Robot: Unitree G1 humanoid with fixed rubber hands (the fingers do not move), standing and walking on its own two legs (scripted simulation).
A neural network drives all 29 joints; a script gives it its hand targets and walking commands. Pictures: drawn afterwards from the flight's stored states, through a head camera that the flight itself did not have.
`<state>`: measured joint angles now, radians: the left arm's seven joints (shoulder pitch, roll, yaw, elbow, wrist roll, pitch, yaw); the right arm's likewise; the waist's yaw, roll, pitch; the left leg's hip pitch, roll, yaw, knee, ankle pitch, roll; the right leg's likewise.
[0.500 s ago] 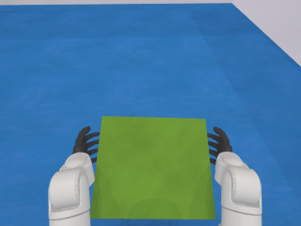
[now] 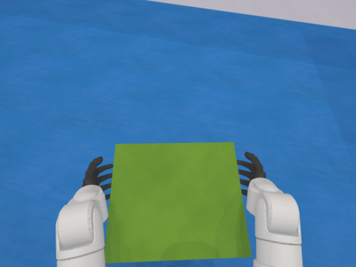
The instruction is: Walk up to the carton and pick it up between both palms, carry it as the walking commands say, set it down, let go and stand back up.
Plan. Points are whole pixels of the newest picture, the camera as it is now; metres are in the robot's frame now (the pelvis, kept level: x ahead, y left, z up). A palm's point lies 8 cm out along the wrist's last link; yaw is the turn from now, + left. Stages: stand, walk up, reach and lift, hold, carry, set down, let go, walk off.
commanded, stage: carry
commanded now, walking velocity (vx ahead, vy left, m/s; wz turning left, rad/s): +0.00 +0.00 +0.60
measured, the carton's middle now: (175, 202) +0.29 +0.01 -0.03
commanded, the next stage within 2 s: none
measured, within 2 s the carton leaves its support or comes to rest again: neither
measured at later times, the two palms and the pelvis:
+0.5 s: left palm (36, 230) +0.18 +0.23 +0.11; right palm (231, 191) +0.26 -0.09 +0.10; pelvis -0.04 +0.01 +0.02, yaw +15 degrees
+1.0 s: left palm out of the picture +0.03 +0.36 +0.08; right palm (133, 212) +0.22 +0.09 +0.08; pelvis -0.10 +0.07 +0.01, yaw +34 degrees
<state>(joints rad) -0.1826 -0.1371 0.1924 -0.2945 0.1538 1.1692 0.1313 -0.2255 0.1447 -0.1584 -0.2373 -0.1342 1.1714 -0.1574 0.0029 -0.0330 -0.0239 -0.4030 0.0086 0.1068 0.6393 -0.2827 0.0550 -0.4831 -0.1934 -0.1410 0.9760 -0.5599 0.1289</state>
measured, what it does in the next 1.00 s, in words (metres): walks backwards, turning left: right foot, then left foot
